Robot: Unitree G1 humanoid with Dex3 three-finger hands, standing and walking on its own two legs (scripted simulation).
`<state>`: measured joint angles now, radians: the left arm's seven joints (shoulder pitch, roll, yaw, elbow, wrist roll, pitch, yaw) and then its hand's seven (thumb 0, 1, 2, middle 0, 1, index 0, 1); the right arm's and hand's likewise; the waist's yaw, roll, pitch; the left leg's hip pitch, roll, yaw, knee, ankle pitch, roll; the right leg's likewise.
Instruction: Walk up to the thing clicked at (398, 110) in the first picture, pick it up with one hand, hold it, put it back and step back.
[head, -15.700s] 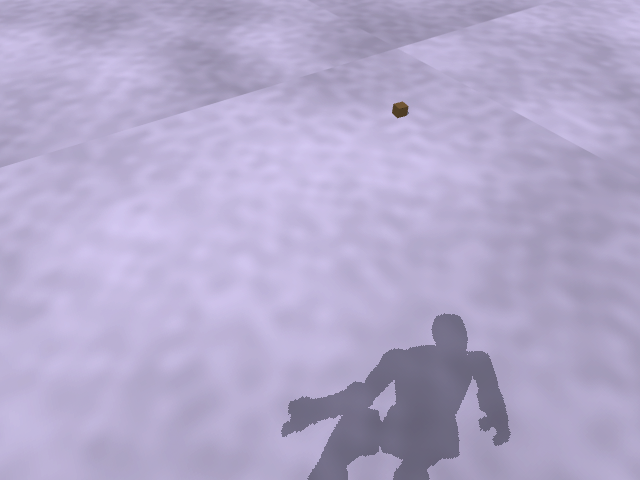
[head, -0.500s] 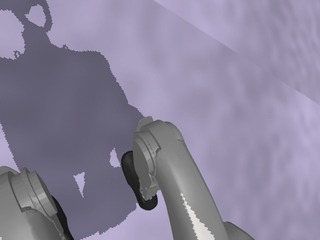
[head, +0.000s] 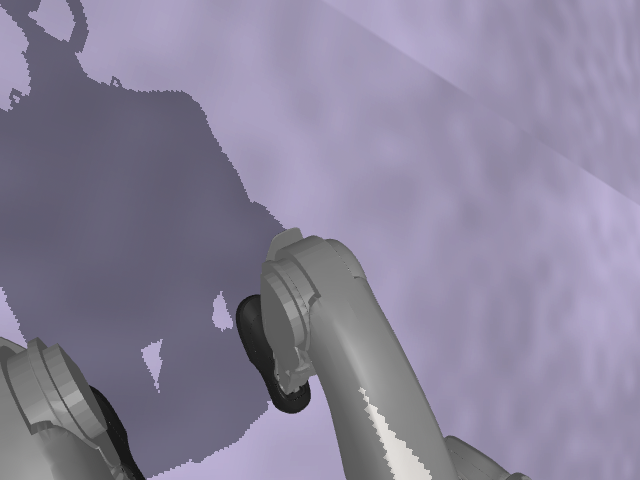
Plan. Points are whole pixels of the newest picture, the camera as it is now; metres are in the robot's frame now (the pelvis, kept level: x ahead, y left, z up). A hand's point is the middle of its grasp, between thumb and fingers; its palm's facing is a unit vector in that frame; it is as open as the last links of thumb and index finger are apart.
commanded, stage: close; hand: left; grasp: from above
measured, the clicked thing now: out of the picture +0.42 +0.34 -0.29
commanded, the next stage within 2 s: settle in 1.38 s
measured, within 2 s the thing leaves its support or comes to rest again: leaves its support in 1.78 s
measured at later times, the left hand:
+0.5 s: hand out of the picture +0.43 +0.33 -0.26, palm faces -0.20 -0.39 -0.90, open 10.8 cm
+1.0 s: hand out of the picture +0.43 +0.33 -0.26, palm faces -0.20 -0.39 -0.90, open 9.3 cm
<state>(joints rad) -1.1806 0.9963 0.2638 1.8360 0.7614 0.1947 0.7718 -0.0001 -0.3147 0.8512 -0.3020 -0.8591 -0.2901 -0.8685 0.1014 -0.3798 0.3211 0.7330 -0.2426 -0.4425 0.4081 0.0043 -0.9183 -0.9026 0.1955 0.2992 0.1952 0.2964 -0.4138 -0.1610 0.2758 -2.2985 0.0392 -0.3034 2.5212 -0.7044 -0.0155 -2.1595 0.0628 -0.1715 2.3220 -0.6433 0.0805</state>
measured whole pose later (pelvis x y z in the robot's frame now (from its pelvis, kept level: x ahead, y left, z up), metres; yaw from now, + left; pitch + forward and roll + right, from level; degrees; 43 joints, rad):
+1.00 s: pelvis +0.00 +0.00 +0.01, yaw +0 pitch +25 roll -16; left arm -1.21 1.03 0.27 1.83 0.76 0.23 0.76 -0.01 0.07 0.51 -0.72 -0.54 -0.74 -0.55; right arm 0.11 -0.39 0.34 0.72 -0.23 -0.43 0.38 0.01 -0.91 -0.90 0.20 0.30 0.20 0.30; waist -0.44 -0.17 0.29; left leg -2.28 0.05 -0.31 2.50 -0.70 -0.02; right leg -2.14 0.07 -0.18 2.29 -0.63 0.08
